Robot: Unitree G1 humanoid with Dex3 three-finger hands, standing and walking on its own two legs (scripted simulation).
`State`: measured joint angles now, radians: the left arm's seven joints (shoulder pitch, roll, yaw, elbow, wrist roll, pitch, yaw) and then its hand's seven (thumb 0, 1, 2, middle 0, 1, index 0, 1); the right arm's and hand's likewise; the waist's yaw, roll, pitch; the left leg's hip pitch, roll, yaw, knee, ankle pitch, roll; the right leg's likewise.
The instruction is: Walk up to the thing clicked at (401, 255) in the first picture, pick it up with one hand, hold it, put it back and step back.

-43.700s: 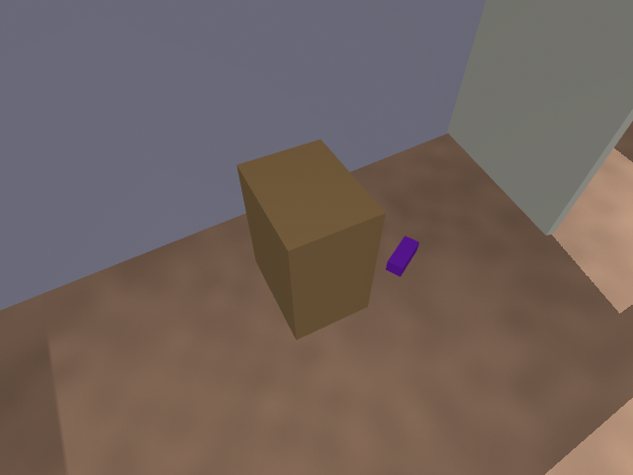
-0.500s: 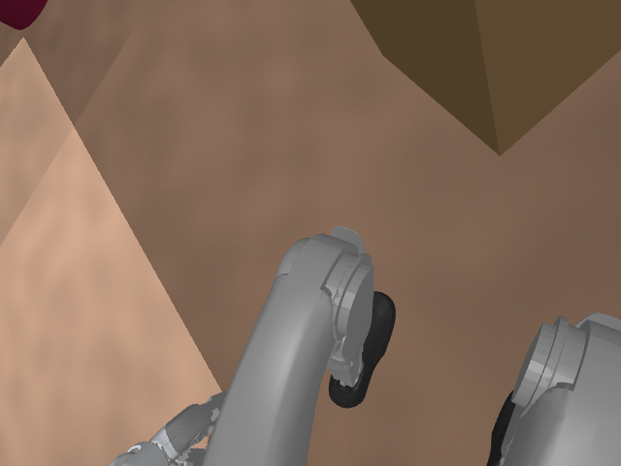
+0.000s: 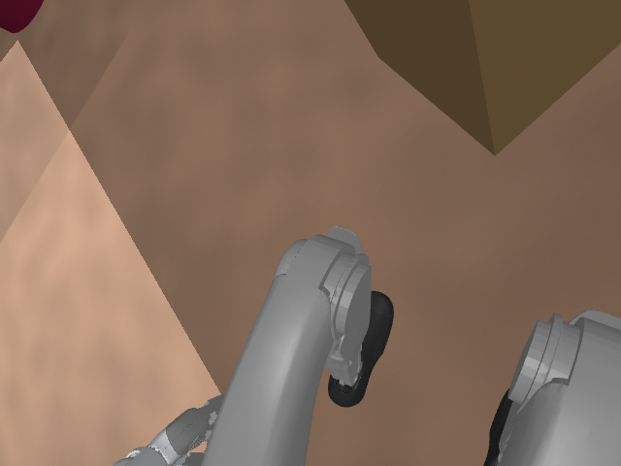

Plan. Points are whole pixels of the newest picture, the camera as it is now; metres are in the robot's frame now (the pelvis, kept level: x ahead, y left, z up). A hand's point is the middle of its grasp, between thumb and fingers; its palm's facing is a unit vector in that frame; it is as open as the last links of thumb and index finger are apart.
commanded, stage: withdraw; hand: right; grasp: from above
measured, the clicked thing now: out of the picture +0.46 -0.30 -0.28
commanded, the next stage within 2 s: home in 0.84 s
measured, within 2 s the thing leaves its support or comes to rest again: neither
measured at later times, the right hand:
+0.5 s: hand out of the picture +0.47 -0.33 -0.11, palm faces -0.37 +0.07 -0.92, open 13.9 cm
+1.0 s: hand out of the picture +0.43 -0.30 -0.13, palm faces -0.52 +0.09 -0.85, open 13.5 cm
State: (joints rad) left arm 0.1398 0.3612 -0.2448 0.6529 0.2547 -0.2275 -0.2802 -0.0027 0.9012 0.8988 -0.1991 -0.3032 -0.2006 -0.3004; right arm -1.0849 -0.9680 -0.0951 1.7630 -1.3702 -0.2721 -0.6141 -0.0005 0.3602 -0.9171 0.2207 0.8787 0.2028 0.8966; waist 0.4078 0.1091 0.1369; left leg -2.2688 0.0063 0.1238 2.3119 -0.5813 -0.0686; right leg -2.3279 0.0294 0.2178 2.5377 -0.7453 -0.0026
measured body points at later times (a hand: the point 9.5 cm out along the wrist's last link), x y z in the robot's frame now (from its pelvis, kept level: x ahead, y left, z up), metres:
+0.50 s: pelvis +0.01 +0.00 +0.03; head +0.23 -0.08 +0.41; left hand +0.07 +0.27 -0.06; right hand +0.48 -0.33 -0.06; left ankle +0.13 +0.13 -0.28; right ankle +0.06 -0.12 -0.28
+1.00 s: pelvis -0.01 +0.01 +0.04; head +0.22 -0.08 +0.42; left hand +0.05 +0.29 -0.05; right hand +0.45 -0.30 -0.08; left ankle +0.13 +0.13 -0.28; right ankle +0.06 -0.12 -0.28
